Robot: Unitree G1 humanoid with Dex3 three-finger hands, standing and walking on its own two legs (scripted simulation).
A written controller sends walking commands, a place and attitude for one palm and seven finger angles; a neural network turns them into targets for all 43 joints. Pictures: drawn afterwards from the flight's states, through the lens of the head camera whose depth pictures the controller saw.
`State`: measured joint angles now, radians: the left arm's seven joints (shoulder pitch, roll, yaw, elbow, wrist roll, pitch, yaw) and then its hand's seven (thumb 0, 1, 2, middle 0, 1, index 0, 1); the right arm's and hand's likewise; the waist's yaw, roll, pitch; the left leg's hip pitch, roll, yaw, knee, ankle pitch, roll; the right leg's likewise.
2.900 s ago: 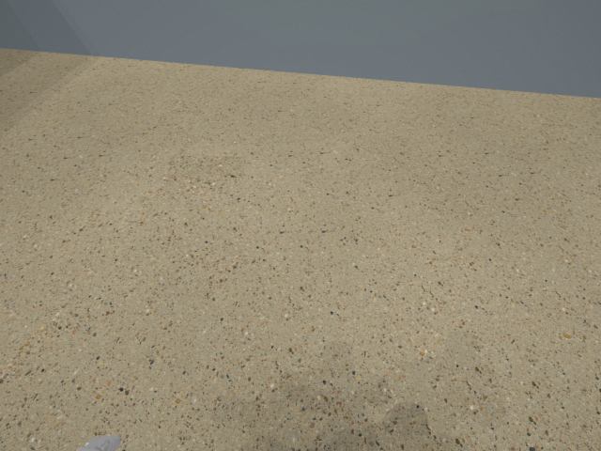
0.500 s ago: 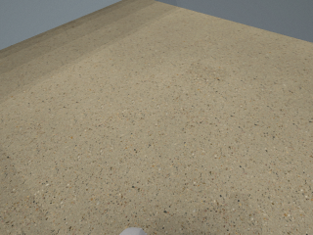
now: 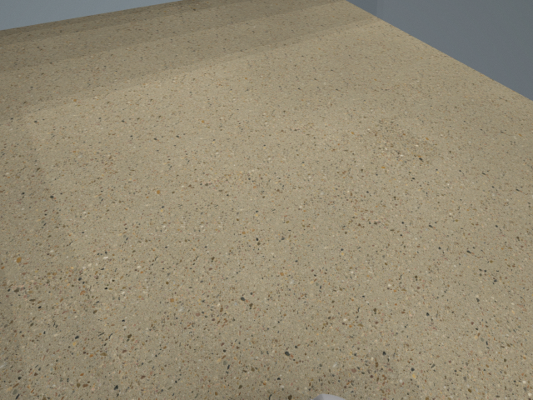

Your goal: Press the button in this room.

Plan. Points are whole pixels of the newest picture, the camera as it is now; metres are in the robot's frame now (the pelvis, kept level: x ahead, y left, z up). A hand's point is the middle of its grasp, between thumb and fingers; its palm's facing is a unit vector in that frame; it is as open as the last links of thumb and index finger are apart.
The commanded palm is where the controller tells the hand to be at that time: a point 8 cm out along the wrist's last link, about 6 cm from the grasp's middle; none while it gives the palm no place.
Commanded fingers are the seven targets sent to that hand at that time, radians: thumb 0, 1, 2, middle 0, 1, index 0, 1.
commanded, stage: turn or walk to find it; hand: left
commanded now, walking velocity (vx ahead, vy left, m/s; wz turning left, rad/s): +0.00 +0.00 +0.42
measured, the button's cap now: out of the picture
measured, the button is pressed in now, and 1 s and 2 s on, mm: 0 0 0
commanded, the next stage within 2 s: none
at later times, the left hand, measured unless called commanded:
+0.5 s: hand out of the picture +0.01 +0.17 -0.16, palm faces +0.24 -0.94 -0.25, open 7.4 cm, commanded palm none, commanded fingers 0.00 0.90 0.90 -0.20 -0.30 -0.20 -0.30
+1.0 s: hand out of the picture -0.05 +0.23 -0.16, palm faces +0.43 -0.87 -0.25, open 7.4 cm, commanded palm none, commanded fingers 0.00 0.90 0.90 -0.20 -0.30 -0.20 -0.30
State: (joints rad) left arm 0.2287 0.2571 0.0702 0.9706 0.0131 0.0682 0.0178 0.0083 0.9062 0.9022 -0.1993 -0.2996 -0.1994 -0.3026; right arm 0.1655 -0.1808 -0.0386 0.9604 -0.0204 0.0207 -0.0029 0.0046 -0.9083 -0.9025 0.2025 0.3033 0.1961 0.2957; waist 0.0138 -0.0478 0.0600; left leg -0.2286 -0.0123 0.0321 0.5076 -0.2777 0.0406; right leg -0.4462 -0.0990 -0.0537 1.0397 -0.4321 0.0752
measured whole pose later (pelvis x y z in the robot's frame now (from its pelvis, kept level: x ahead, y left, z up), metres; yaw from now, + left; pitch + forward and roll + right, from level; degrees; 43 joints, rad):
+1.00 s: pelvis -0.05 +0.00 +0.00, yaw +24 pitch +0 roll +0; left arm 0.17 0.22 0.06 0.93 0.01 0.06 0.02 0.01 0.91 0.90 -0.20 -0.30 -0.20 -0.30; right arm 0.20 -0.19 -0.05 0.96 -0.03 0.03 0.00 0.00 -0.91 -0.90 0.21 0.30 0.20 0.30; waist -0.02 0.00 0.05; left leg -0.26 -0.04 -0.03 0.48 -0.21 0.04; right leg -0.36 -0.06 -0.03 0.81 -0.44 0.07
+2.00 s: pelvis -0.09 -0.03 -0.01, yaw +49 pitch +0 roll +0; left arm 0.16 0.18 0.04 0.90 0.01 0.03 0.02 0.00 0.90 0.90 -0.20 -0.30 -0.20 -0.30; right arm 0.24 -0.22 -0.07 0.97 -0.02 0.06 0.01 0.01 -0.91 -0.90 0.20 0.30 0.20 0.30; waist -0.03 0.06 0.04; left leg -0.36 -0.06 -0.08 0.61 -0.29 0.01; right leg -0.25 -0.03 -0.06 0.56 -0.31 0.01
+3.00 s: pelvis -0.12 -0.06 +0.00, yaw +75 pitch -1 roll +2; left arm 0.20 0.16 0.03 0.90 0.02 0.02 0.03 0.00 0.90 0.90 -0.20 -0.30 -0.20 -0.30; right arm 0.24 -0.25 -0.09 0.98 -0.03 0.08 0.02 0.01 -0.91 -0.90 0.20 0.30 0.19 0.30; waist -0.03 0.05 0.05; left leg -0.49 -0.02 -0.03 1.12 -0.39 -0.04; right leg -0.23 -0.08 -0.13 0.52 -0.27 -0.01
